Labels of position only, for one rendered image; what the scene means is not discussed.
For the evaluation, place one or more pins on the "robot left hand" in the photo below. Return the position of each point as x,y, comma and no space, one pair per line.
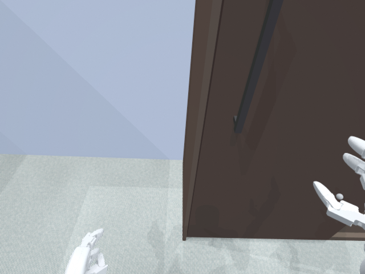
83,256

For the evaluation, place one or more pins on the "robot right hand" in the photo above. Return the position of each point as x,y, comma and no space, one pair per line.
343,211

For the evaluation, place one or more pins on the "handle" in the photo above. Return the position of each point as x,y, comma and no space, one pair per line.
268,27

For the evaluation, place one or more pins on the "wardrobe door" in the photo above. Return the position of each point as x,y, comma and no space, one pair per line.
353,228
308,101

